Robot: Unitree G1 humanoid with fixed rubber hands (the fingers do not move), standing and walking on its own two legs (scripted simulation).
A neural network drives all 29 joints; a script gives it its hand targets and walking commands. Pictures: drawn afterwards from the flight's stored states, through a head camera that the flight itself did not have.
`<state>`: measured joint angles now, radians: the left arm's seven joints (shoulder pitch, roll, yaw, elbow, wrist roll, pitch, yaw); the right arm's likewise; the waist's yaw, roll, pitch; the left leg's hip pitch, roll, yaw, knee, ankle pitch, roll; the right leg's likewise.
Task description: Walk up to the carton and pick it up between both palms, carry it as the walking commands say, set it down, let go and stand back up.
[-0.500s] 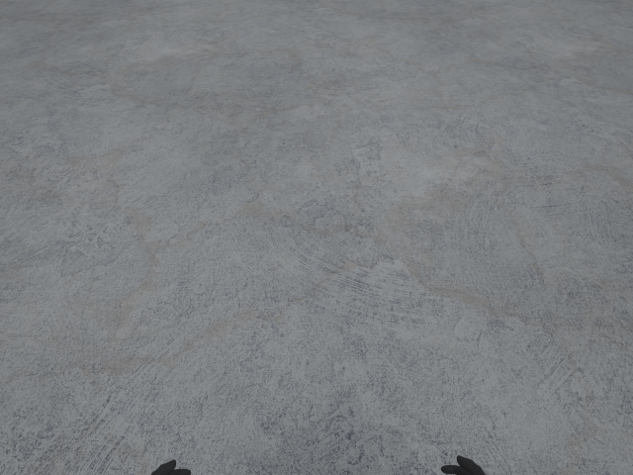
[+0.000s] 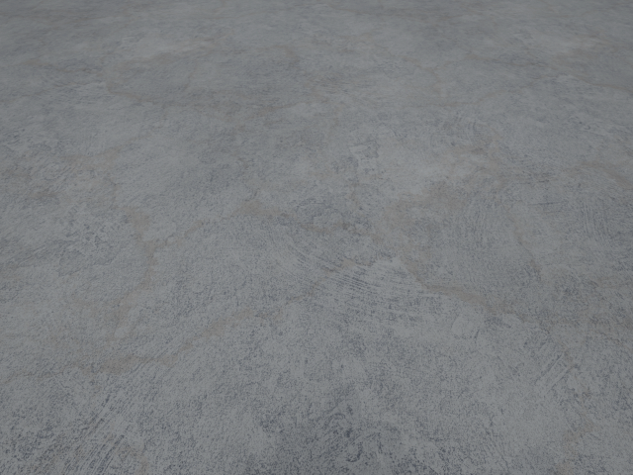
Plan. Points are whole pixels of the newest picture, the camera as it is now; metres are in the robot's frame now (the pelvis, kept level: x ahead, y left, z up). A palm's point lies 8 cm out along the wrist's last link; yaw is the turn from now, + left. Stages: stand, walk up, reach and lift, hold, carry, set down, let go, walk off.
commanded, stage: stand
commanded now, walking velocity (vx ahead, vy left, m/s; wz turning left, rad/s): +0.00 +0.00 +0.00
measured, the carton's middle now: out of the picture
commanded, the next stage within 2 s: walk up in 0.50 s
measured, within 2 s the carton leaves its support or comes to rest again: neither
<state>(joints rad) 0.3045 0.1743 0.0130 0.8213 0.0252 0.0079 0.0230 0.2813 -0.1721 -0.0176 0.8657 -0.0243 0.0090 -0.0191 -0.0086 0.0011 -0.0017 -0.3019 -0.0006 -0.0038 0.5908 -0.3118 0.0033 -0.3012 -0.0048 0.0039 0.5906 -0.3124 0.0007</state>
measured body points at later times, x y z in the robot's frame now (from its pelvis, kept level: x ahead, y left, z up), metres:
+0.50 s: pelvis +0.01 +0.00 +0.01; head +0.02 +0.00 +0.46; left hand +0.01 +0.22 -0.15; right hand +0.00 -0.22 -0.15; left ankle +0.00 +0.12 -0.73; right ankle +0.00 -0.12 -0.73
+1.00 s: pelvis -0.03 +0.04 +0.00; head -0.03 +0.05 +0.45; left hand +0.03 +0.34 -0.12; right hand +0.18 -0.21 -0.10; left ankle -0.04 +0.20 -0.68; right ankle +0.00 -0.12 -0.73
